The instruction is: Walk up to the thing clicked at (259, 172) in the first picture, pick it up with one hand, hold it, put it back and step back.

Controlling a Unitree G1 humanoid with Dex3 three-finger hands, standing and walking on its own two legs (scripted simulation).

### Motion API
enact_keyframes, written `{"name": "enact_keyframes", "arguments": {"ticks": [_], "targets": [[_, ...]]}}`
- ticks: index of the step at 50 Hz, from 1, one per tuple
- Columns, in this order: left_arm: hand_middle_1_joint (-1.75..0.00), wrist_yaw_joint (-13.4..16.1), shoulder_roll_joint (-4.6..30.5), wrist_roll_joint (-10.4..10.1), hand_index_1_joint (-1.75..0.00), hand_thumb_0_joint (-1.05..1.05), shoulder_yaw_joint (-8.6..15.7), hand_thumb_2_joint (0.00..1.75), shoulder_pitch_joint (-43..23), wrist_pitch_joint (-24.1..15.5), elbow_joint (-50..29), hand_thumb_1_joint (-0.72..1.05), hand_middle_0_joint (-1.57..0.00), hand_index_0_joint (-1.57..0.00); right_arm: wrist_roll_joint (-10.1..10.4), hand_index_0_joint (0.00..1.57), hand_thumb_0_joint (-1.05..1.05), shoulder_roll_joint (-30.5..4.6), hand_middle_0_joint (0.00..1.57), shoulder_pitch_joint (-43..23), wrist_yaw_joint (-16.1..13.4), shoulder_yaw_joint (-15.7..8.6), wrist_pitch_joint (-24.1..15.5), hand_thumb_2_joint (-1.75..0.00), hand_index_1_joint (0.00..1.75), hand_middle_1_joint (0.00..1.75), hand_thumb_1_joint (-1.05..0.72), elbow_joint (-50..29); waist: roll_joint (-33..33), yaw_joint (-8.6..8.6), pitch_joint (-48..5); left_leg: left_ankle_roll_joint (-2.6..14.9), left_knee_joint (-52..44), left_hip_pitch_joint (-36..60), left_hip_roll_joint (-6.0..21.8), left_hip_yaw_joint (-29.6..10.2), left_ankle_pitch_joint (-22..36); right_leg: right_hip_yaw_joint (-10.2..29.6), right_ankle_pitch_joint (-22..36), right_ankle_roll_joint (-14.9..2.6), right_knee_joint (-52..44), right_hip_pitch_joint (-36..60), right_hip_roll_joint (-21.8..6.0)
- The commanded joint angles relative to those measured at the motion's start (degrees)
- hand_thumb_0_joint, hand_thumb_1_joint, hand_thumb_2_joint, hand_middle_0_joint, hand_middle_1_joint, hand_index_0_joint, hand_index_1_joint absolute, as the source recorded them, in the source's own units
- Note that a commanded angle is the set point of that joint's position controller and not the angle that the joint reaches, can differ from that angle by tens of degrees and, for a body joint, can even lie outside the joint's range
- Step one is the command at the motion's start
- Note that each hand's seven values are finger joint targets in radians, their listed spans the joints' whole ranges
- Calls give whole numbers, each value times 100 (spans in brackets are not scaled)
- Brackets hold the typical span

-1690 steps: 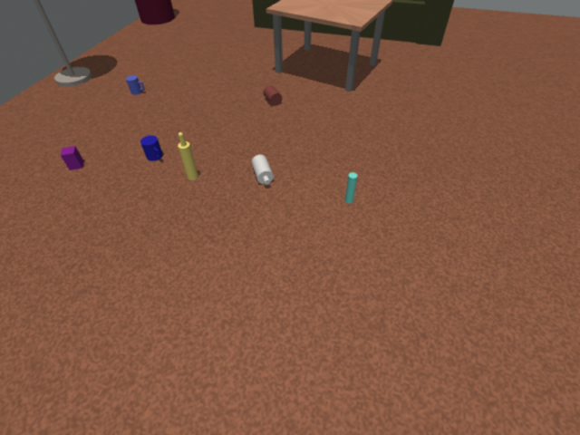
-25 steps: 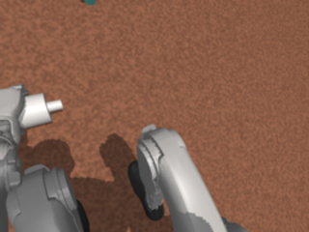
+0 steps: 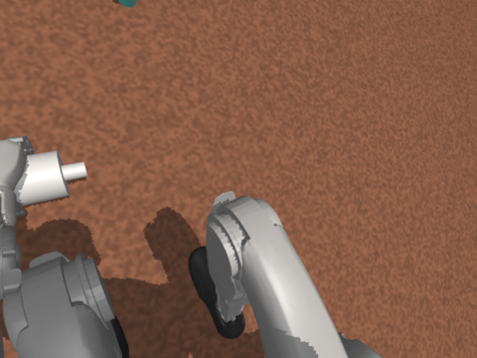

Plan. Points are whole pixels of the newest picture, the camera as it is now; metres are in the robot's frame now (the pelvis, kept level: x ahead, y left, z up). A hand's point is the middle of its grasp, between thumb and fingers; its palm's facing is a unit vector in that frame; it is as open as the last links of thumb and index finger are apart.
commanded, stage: open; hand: left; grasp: from above
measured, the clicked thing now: (30, 179) +0.45 +0.20 -0.27
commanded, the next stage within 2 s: withdraw in 1.04 s
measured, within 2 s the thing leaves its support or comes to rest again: neither
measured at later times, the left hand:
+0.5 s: hand (9, 179) +0.45 +0.23 -0.25, palm faces -0.44 -0.09 -0.90, open 11.5 cm
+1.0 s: hand (7, 184) +0.44 +0.23 -0.24, palm faces -0.46 -0.10 -0.88, open 12.9 cm
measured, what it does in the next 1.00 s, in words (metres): stands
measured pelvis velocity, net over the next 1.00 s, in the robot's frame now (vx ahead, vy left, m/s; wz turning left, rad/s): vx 0.00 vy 0.00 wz -0.01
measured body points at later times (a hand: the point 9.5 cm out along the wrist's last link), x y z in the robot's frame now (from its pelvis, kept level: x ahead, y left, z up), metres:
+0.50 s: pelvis +0.00 +0.00 +0.00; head +0.28 +0.10 +0.34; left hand +0.47 +0.23 -0.20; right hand +0.02 -0.25 -0.06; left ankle +0.06 +0.12 -0.27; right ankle +0.12 -0.11 -0.27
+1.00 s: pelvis +0.00 +0.00 +0.00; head +0.26 +0.10 +0.35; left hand +0.46 +0.23 -0.19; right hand +0.02 -0.25 -0.06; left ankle +0.06 +0.12 -0.27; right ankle +0.12 -0.11 -0.27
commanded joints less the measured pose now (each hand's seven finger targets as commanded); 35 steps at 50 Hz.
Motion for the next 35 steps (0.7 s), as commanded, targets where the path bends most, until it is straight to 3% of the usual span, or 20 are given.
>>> {"name": "enact_keyframes", "arguments": {"ticks": [1, 5, 10, 13, 18, 27, 31, 35], "targets": [[-65, 296, 640, -87, -65, 0, -139, 79, -1751, 69, -547, 67, -102, -102, 52, 20, 0, -1751, 20, 1031, 19, -457, -79, -90, 30, 30, -91, -29, 2188, -400, -3260, 101, -1538, 2118, 15, 343, 833, -401, 895, -252, -1196, 2155, 276], [-65, 311, 821, -87, -65, 0, -108, 79, -1809, 159, -547, 67, -103, -103, 70, 20, 0, -1873, 20, 1110, 39, -457, -115, -91, 30, 30, -91, -12, 2193, -432, -3322, 105, -1581, 2170, 35, 309, 882, -396, 947, -234, -1261, 2237, 292], [-67, 348, 797, -136, -68, 0, -111, 76, -1802, 227, -494, 27, -65, -65, 90, 20, 0, -1864, 20, 1079, 55, -451, -113, -90, 30, 30, -90, -32, 2184, -408, -3290, 84, -1692, 2139, 49, 263, 749, -413, 834, -246, -1274, 2203, 298], [-68, 282, 723, -180, -69, 0, -122, 76, -1908, 218, -550, 3, -55, -54, 84, 20, 0, -1932, 20, 1129, 102, -468, -189, -90, 30, 30, -90, -95, 2238, -486, -3183, 49, -1690, 2305, 62, 173, 833, -467, 905, -232, -1157, 2004, 233], [-74, 248, 855, -264, -75, 0, -108, 77, -1844, 217, -623, -14, -41, -41, 96, 20, 0, -1887, 20, 1013, 112, -387, -218, -90, 30, 30, -90, -153, 2173, -420, -3200, 100, -1593, 2121, 33, 309, 791, -375, 886, -224, -1294, 2282, 259], [-86, 170, 1105, -295, -86, 0, 88, 88, -1703, 244, -816, -23, -32, -31, 80, 20, 0, -1899, 20, 1149, 175, -332, -220, -91, 30, 30, -90, -124, 2677, -383, -3617, 36, -1521, 2578, 65, 299, 1407, -428, 1473, -228, -1116, 2565, 271], [-90, 176, 1242, -338, -90, 0, 265, 88, -1416, 295, -700, -27, -27, -27, 121, 20, 0, -1881, 20, 1158, 163, -372, -126, -91, 30, 30, -90, -48, 2704, -213, -3772, 54, -1559, 2386, 61, 376, 1424, -350, 1492, -261, -1159, 2859, 329], [-93, 30, 1020, -418, -93, 0, 147, 93, -1457, 254, -765, -33, -23, -22, 118, 20, 0, -1834, 20, 1234, 170, -364, -97, -90, 30, 30, -90, -86, 2409, -348, -3585, 120, -1461, 2182, 46, 362, 1327, -401, 1406, -227, -1216, 2668, 305]]}}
